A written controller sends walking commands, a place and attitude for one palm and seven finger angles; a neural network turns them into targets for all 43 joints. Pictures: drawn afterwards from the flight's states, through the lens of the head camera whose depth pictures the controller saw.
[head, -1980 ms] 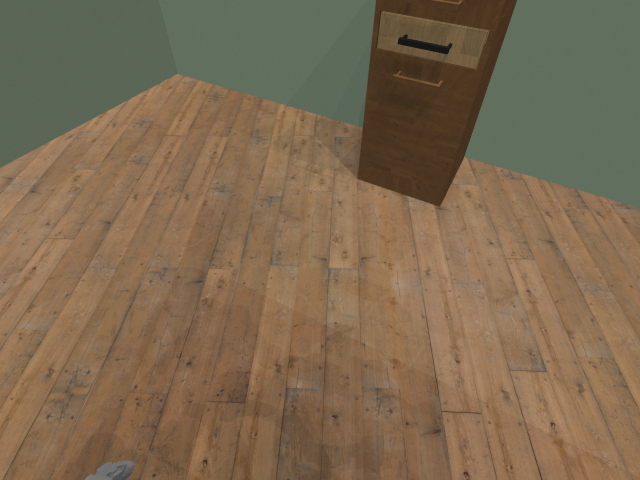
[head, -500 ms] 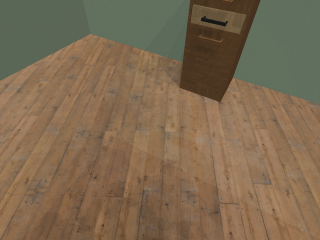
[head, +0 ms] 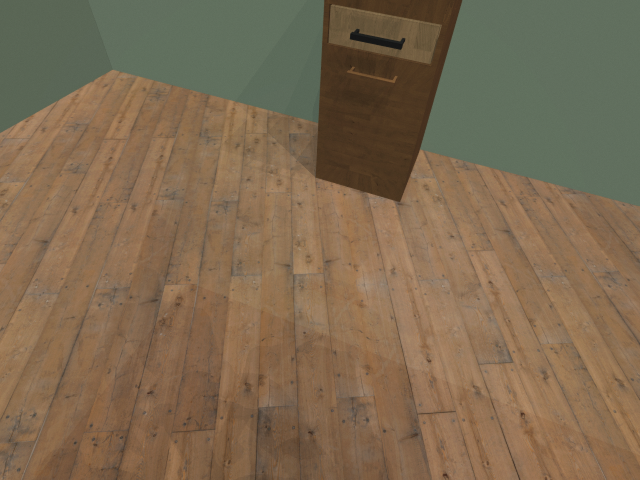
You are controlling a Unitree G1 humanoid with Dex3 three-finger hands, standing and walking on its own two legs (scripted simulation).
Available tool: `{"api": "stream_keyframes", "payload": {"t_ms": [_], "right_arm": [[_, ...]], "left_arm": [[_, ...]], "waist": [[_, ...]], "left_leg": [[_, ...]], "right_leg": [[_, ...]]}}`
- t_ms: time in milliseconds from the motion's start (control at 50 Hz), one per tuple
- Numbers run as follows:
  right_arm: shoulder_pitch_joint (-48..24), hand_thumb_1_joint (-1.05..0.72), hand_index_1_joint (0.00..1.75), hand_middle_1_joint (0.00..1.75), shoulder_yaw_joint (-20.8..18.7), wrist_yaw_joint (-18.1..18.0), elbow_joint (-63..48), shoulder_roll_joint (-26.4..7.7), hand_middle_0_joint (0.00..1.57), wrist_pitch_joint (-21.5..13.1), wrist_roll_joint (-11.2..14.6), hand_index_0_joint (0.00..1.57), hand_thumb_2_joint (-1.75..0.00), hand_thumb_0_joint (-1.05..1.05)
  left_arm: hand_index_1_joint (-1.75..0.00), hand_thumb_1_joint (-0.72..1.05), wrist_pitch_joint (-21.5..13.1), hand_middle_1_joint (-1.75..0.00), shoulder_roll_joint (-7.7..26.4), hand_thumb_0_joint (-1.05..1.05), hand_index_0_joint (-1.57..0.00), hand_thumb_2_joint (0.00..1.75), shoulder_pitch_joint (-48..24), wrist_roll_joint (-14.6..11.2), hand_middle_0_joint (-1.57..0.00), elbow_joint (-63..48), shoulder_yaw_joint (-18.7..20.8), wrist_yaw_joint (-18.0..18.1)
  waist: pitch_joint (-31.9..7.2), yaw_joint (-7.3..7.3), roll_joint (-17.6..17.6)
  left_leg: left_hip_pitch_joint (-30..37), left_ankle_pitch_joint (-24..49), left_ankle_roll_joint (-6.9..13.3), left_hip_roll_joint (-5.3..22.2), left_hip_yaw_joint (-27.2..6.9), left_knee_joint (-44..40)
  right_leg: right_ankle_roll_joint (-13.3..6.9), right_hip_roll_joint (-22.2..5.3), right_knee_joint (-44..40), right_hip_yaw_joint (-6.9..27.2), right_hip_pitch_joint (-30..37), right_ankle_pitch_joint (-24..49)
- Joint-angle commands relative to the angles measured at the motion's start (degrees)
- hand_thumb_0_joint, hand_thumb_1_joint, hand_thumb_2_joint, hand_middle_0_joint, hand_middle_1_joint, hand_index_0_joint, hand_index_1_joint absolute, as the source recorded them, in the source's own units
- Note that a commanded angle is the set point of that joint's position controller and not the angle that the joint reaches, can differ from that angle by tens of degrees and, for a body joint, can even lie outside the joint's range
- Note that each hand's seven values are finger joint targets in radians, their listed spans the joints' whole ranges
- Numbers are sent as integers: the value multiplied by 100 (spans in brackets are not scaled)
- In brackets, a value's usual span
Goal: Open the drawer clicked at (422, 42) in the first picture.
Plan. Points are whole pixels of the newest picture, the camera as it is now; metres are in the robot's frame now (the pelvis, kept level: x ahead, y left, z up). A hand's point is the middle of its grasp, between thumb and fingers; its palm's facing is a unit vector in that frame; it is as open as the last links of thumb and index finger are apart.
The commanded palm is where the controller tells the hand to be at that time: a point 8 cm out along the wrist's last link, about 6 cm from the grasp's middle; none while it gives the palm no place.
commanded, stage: walk to a spot facing it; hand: left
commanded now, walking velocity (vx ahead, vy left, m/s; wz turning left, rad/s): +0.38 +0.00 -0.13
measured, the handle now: (377, 38) +1.48 -0.18 -0.05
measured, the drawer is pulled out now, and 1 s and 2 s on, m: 0.00 0.00 0.00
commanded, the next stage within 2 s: turn to face it in 1.22 s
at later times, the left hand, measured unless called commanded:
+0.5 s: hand (215, 462) +0.19 +0.16 -0.20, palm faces +0.02 -1.00 -0.09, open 7.4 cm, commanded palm none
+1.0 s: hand (264, 272) +0.55 +0.12 -0.19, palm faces -0.18 -0.97 -0.17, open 7.4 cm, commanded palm none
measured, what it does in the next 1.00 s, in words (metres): walks ahead: right foot, then left foot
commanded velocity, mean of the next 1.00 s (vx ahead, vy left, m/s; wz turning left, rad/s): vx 0.38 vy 0.00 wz -0.14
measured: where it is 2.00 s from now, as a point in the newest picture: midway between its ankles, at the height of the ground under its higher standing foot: (333, 338)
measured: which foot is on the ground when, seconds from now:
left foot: down 0.00-0.14, up 0.16-0.46, down 0.48-1.00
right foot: up 0.00-0.12, down 0.14-0.50, up 0.52-0.98, down 1.00-1.00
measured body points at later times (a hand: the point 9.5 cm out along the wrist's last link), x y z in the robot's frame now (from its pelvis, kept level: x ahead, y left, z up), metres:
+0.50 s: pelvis +0.19 +0.00 -0.01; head +0.18 +0.04 +0.43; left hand +0.19 +0.21 -0.19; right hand +0.25 -0.24 -0.14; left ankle +0.25 +0.09 -0.74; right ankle +0.15 -0.14 -0.74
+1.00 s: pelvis +0.43 -0.03 -0.02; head +0.46 -0.05 +0.43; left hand +0.55 +0.18 -0.17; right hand +0.25 -0.19 -0.16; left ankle +0.26 +0.09 -0.73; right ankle +0.54 -0.13 -0.74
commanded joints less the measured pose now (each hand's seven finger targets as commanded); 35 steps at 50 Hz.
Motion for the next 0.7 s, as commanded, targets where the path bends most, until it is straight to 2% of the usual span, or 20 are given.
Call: {"api": "stream_keyframes", "payload": {"t_ms": [0,40,80,100,120,140,160,200,260,320,380,420,440,460,480,500,520,580,620,680], "right_arm": [[106,-90,30,30,-227,-99,-100,-1089,20,-91,5,20,-90,0],[180,-90,30,30,-237,-108,-17,-1044,20,-80,32,20,-90,0],[198,-90,30,30,-250,-90,23,-986,20,-76,97,20,-90,0],[172,-90,30,30,-218,-27,-50,-812,20,-95,136,20,-90,0],[204,-90,30,30,-138,9,-237,-402,20,-137,180,20,-90,0],[-235,-90,30,30,-172,-1,-398,-503,20,-97,150,20,-90,0],[-449,-90,30,30,-215,18,-423,-473,20,-79,136,20,-90,0],[-533,-90,30,30,-239,66,-431,-368,20,12,67,20,-90,0],[-79,-90,30,30,-224,101,-327,-87,20,226,26,20,-90,0],[-63,-90,30,30,-238,186,-470,-10,20,256,57,20,-90,0],[-305,-90,30,30,-271,214,-635,-124,20,157,46,20,-90,0],[4,-90,30,30,-328,192,-586,-232,20,73,48,20,-90,0],[352,-90,30,30,-346,150,-453,-392,20,31,42,20,-90,0],[754,-90,30,30,-454,92,-353,-806,20,-15,-21,20,-90,0],[1226,-90,30,30,-563,41,-317,-1308,20,-48,-62,20,-90,0],[1034,-90,30,30,-502,3,-362,-1298,20,-3,-25,20,-90,0],[717,-90,30,30,-426,-47,-407,-967,20,-16,-35,20,-90,0],[13,-90,30,30,-294,-73,-574,-477,20,-159,-5,20,-90,0],[94,-90,30,30,-276,-105,-495,-430,20,-240,31,20,-90,0],[381,-90,30,30,-244,-128,-307,-398,20,-248,62,20,-90,0]], "left_arm": [[-30,90,-284,-30,160,0,-20,90,-803,-33,-20,-770,148,-81],[-30,90,-295,-30,123,0,-20,90,-538,-17,-20,-653,179,-72],[-30,90,-358,-30,360,0,-20,90,531,26,-20,-285,282,-8],[-30,90,-422,-30,783,0,-20,90,1247,52,-20,-92,403,67],[-30,90,-469,-30,1366,0,-20,90,1829,42,-20,35,559,164],[-30,90,-446,-30,1417,0,-20,90,1741,-67,-20,58,554,192],[-30,90,-423,-30,1318,0,-20,90,1259,-68,-20,-35,529,216],[-30,90,-427,-30,876,0,-20,90,297,-17,-20,-299,399,257],[-30,90,-442,-30,567,0,-20,90,-231,59,-20,-428,275,271],[-30,90,-445,-30,739,0,-20,90,-390,60,-20,-445,308,238],[-30,90,-436,-30,809,0,-20,90,-211,55,-20,-367,351,199],[-30,90,-402,-30,763,0,-20,90,-212,43,-20,-374,372,185],[-30,90,-378,-30,616,0,-20,90,-179,22,-20,-394,346,161],[-30,90,-364,-30,274,0,-20,90,-32,-17,-20,-458,284,123],[-30,90,-344,-30,-49,0,-20,90,-151,-30,-20,-673,230,98],[-30,90,-355,-30,149,0,-20,90,-447,33,-20,-835,257,113],[-30,90,-341,-30,197,0,-20,90,-510,80,-20,-715,310,117],[-30,90,-327,-30,45,0,-20,90,-282,96,-20,-510,347,19],[-30,90,-272,-30,-70,0,-20,90,-86,78,-20,-408,316,12],[-30,90,-199,-30,-52,0,-20,90,-301,72,-20,-491,320,10]], "waist": [[652,109,950],[544,245,900],[-6,731,455],[-421,1058,-198],[-877,1149,-1602],[-664,1115,-1211],[-147,937,-793],[456,506,-486],[588,-10,-424],[646,-149,-571],[572,-53,-547],[446,-213,-98],[343,-342,423],[248,-447,1749],[338,-550,2872],[656,-427,2048],[752,-306,1706],[687,95,591],[340,185,529],[246,156,616]], "left_leg": [[-243,1839,772,1361,-737,-988],[-478,2398,663,1219,-414,-588],[-862,3246,408,867,61,908],[-1842,2448,206,659,321,2201],[-3033,-494,36,100,439,3948],[-3476,-1148,113,190,-110,4920],[-3690,-754,138,459,-267,5247],[-3334,-295,114,807,-436,5007],[-2350,-19,-70,832,-180,3906],[-1741,464,-147,712,95,2790],[-1535,556,-163,519,329,1954],[-703,697,-189,355,523,1284],[-273,413,-226,321,482,879],[129,-877,6,1053,-889,-106],[164,-1840,476,2349,-2906,-1430],[-182,-2320,730,2608,-3373,-1685],[-464,-2084,549,2369,-3127,-1786],[-611,65,377,1824,-1382,-1445],[-280,1499,308,1538,-551,-1238],[231,2536,426,1490,-108,-1178]], "right_leg": [[11,-183,-1026,-325,-314,554],[-62,70,-1553,-630,491,1116],[-216,283,-2066,-699,2051,1521],[-510,-503,-2271,217,3200,1055],[-1119,-2055,-3207,2678,3897,538],[-1363,-2379,-3834,3514,3552,177],[-1387,-2305,-3934,3217,2927,-386],[-1102,-2085,-4147,2460,1300,-847],[-782,-1557,-4258,1020,-35,-117],[-702,-1258,-4295,507,-526,-386],[-703,-1195,-4052,546,-111,-564],[-591,-1006,-3489,391,-285,-723],[-505,-720,-2810,179,-300,-525],[-271,-202,-1250,-188,-776,-283],[-25,342,568,-560,-1574,-833],[-134,31,1306,83,-1867,-532],[-119,-149,1831,259,-1957,87],[5,-438,1950,305,-1697,1159],[90,-386,1837,218,-1538,1432],[146,-379,1525,91,-1827,1489]]}}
